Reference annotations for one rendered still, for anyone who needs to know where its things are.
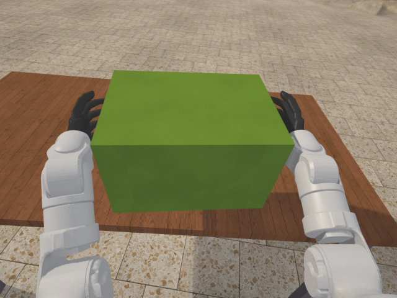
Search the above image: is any right robot hand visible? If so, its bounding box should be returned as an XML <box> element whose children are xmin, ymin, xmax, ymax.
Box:
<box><xmin>271</xmin><ymin>91</ymin><xmax>304</xmax><ymax>133</ymax></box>

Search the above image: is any right robot upper arm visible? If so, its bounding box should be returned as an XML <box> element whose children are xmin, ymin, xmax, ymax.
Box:
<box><xmin>304</xmin><ymin>244</ymin><xmax>397</xmax><ymax>298</ymax></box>

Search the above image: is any carton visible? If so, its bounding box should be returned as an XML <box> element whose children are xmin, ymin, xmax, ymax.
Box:
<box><xmin>90</xmin><ymin>70</ymin><xmax>295</xmax><ymax>213</ymax></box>

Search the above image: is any robot left forearm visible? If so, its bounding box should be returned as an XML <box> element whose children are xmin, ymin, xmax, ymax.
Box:
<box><xmin>36</xmin><ymin>130</ymin><xmax>100</xmax><ymax>298</ymax></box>

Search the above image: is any left robot hand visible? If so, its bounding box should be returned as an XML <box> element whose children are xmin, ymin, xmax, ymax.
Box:
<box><xmin>67</xmin><ymin>91</ymin><xmax>105</xmax><ymax>141</ymax></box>

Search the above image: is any table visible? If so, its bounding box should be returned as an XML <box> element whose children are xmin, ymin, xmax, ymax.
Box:
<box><xmin>0</xmin><ymin>71</ymin><xmax>397</xmax><ymax>298</ymax></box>

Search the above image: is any left robot upper arm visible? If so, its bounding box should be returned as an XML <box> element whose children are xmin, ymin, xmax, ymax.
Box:
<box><xmin>37</xmin><ymin>255</ymin><xmax>114</xmax><ymax>298</ymax></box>

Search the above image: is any robot right forearm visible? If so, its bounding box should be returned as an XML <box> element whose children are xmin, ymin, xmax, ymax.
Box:
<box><xmin>285</xmin><ymin>130</ymin><xmax>382</xmax><ymax>291</ymax></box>

